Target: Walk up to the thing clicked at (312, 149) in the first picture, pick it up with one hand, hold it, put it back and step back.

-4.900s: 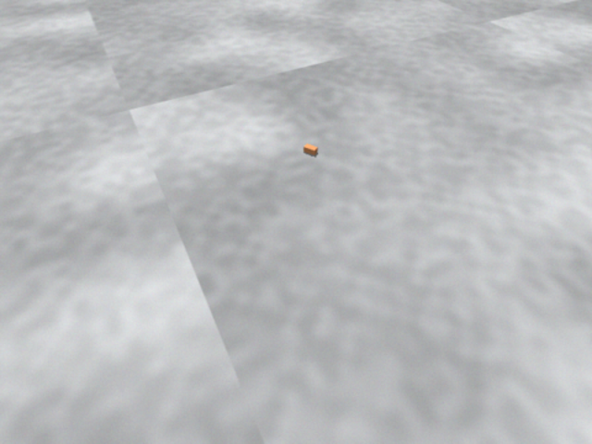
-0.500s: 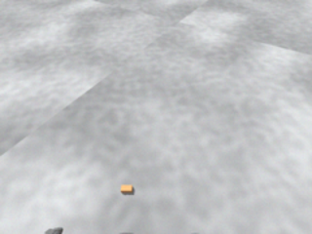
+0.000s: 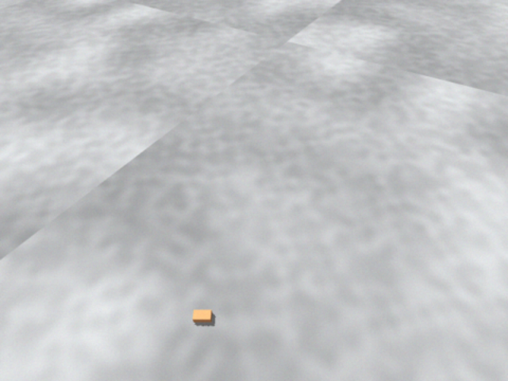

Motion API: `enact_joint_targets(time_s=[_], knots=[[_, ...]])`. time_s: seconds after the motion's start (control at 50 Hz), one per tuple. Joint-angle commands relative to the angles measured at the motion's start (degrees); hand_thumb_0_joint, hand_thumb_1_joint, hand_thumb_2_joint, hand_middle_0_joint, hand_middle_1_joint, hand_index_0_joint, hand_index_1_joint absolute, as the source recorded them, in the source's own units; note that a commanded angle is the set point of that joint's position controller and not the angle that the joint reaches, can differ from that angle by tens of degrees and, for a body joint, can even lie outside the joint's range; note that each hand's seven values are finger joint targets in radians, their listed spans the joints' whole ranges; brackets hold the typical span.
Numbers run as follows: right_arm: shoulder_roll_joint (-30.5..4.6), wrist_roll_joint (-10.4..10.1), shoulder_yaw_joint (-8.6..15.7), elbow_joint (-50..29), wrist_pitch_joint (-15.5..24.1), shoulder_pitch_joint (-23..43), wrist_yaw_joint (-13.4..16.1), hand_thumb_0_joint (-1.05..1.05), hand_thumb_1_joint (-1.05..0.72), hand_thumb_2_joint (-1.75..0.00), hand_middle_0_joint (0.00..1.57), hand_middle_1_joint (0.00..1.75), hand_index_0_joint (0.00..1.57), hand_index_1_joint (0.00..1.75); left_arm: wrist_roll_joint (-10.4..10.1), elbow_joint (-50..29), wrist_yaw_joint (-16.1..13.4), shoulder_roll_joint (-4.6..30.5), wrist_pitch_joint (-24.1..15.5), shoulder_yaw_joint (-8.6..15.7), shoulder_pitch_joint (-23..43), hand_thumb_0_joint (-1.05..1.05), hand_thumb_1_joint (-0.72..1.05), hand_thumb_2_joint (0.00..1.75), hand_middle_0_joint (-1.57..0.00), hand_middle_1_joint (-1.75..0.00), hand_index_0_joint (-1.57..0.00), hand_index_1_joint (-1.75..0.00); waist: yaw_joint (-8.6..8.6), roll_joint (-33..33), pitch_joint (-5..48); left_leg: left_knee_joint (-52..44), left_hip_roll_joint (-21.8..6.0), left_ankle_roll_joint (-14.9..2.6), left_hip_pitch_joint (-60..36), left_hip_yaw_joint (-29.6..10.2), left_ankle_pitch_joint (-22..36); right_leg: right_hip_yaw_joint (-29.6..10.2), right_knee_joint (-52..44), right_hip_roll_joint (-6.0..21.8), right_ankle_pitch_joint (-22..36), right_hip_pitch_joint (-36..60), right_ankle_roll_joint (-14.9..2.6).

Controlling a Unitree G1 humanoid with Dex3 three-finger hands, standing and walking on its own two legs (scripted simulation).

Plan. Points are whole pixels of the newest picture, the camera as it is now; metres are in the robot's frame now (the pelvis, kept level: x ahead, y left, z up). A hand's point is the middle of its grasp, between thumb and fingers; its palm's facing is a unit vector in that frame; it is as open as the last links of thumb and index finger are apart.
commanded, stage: walk up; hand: left
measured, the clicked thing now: (202, 316) +0.47 +0.24 -0.75
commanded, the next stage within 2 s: stand in 0.96 s
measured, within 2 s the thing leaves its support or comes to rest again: neither
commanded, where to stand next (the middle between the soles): +0.07 -0.02 m, yaw +0 degrees
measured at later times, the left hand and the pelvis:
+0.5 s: hand out of the picture +0.11 +0.25 -0.14, palm faces +0.00 -0.95 -0.32, open 7.4 cm; pelvis +0.01 +0.00 +0.01, yaw +0 degrees
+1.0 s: hand out of the picture +0.10 +0.25 -0.14, palm faces +0.02 -0.95 -0.32, open 7.4 cm; pelvis +0.02 +0.00 +0.01, yaw +0 degrees
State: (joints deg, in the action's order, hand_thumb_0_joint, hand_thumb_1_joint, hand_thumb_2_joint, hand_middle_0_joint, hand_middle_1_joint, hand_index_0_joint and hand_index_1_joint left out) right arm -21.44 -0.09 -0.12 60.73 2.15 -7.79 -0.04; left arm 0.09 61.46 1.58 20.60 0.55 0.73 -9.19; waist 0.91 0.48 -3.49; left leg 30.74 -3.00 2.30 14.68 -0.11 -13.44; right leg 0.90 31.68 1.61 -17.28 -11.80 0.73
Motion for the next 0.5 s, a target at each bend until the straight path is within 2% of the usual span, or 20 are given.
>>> enact_joint_targets(time_s=[0.0,0.12,0.2,0.24,0.32,0.38,0.48], knots=[[-12.6,0.2,2.8,-2.2,0.9,1.8,0.9,0.0,-0.9,-0.9,0.2,0.3,0.2,0.3,0.0,-3.3,-1.1,13.3,-1.6,3.0,4.4,0.0,0.9,0.9,-0.2,-0.3,-0.2,-0.3,-1.1,-3.5,3.8,-4.3,-3.1,-4.12,-5.3,-2.9,7.7,-6.3,-10.4,5.8,6.0,-2.6,-3.81],[-12.2,0.5,2.5,-1.0,1.0,3.5,0.9,0.0,-0.9,-0.9,0.2,0.3,0.2,0.3,-0.2,-2.1,-1.1,12.3,-1.2,3.0,5.6,0.0,0.9,0.9,-0.2,-0.3,-0.2,-0.3,-0.35,-1.7,3.2,-7.9,-3.8,-3.79,-4.2,-4.0,8.1,-5.1,-11.3,5.0,5.4,-0.1,-2.97],[-11.9,0.5,2.5,-0.5,1.1,4.0,1.0,0.0,-0.9,-0.9,0.2,0.3,0.2,0.3,0.1,-1.9,-1.0,12.2,-1.2,3.0,7.1,0.0,0.9,0.9,-0.2,-0.3,-0.2,-0.3,-0.69,-0.9,4.8,-8.9,-3.9,-3.49,-5.0,-3.6,10.3,-4.4,-11.7,5.2,8.3,2.1,-2.79],[-11.8,0.5,2.3,-0.4,1.2,3.7,1.0,0.0,-0.9,-0.9,0.2,0.3,0.2,0.3,0.1,-1.9,-1.0,12.1,-1.2,3.0,7.1,0.0,0.9,0.9,-0.2,-0.3,-0.2,-0.3,-0.5,-0.7,6.2,-8.8,-4.1,-3.52,-5.5,-3.4,13.2,-4.3,-11.4,5.3,11.5,4.2,-2.53],[-12.3,0.7,2.5,0.1,1.3,3.8,1.1,0.0,-0.9,-0.9,0.2,0.3,0.2,0.3,0.1,-1.8,-1.0,11.9,-0.9,2.9,8.1,0.0,0.9,0.9,-0.2,-0.3,-0.2,-0.3,-0.66,0.7,7.0,-10.1,-4.7,-3.48,-6.2,-3.4,14.4,-3.6,-10.8,5.3,12.8,5.2,-2.44],[-12.2,0.7,2.5,0.0,1.1,4.6,1.2,0.0,-0.9,-0.9,0.2,0.3,0.2,0.3,0.2,-1.5,-0.9,11.7,-0.8,2.7,7.9,0.0,0.9,0.9,-0.2,-0.3,-0.2,-0.3,-0.64,0.4,5.9,-10.8,-4.5,-3.53,-5.8,-3.5,12.1,-3.5,-12.0,4.9,11.0,4.5,-2.23],[-12.1,0.6,2.7,0.1,0.9,3.9,1.2,0.0,-0.9,-0.9,0.2,0.3,0.2,0.3,0.3,-1.2,-1.0,12.0,-0.8,3.1,7.9,0.0,0.9,0.9,-0.2,-0.3,-0.2,-0.3,-1.05,-0.6,6.1,-10.4,-4.2,-3.46,-6.2,-2.9,13.1,-3.2,-12.7,5.0,11.7,5.4,-2.38]])
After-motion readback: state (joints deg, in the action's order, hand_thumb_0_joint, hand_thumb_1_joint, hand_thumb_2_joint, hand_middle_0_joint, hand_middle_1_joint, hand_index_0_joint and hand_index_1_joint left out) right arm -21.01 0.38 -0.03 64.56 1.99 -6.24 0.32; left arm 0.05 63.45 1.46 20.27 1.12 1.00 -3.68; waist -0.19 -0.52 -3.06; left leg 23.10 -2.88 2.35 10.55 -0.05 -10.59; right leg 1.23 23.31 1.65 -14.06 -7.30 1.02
